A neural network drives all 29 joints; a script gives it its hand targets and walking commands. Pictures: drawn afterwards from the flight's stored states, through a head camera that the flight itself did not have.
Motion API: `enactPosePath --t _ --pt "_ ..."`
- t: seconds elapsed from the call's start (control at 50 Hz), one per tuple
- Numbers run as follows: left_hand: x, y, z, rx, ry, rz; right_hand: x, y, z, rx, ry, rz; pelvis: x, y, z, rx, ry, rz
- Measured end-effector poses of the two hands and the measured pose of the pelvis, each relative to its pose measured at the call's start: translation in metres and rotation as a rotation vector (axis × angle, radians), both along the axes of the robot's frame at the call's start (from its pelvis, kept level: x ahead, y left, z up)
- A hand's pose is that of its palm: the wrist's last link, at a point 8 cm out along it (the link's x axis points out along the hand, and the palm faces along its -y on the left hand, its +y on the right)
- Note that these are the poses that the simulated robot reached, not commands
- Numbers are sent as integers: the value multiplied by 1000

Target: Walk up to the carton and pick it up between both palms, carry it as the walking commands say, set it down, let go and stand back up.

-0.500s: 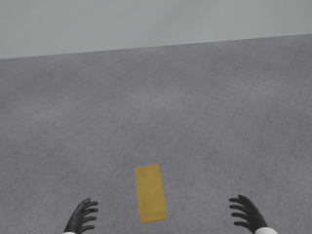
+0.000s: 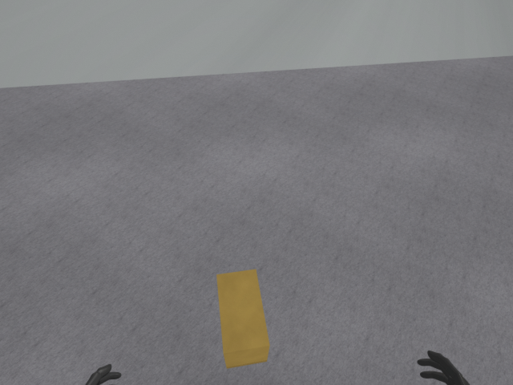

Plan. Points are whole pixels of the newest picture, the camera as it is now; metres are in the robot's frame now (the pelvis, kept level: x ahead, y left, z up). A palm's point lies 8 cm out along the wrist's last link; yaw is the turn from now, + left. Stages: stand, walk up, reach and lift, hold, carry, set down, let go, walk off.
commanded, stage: stand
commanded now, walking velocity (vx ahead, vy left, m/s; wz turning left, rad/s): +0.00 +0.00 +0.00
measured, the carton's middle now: (241, 317) +0.47 +0.05 -0.67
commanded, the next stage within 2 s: none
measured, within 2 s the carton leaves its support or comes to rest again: neither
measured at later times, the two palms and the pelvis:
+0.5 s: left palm out of the picture +0.11 +0.29 -0.10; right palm out of the picture +0.11 -0.29 -0.08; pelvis +0.00 +0.00 +0.00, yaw +0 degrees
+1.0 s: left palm out of the picture +0.07 +0.30 -0.10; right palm out of the picture +0.07 -0.30 -0.09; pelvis -0.02 +0.00 +0.01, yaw +0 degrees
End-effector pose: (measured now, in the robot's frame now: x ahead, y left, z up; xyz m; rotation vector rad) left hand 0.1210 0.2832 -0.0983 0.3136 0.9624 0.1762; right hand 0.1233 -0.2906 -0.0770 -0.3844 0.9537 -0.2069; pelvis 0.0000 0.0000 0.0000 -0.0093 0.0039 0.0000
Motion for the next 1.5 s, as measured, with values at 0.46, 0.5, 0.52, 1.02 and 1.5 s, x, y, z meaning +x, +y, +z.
enactPosePath --t 0.46,0.5,0.52,1.02,1.5 --pt "-5 6 1 22 34 -1 -10 0 -8 13 42 -22 0 1 4 5 -21 -3" --pt "-8 6 1 24 40 1 -13 -2 -8 11 47 -24 -1 1 4 5 -23 -3" --pt "-10 7 1 24 43 2 -15 -2 -8 11 50 -24 -2 1 4 5 -24 -3" --pt "-48 14 -1 35 126 21 -52 -14 -12 11 123 -48 -20 -2 9 5 -44 -9" --pt "-59 20 1 47 160 28 -65 -22 -13 9 158 -65 -28 -4 11 5 -53 -11"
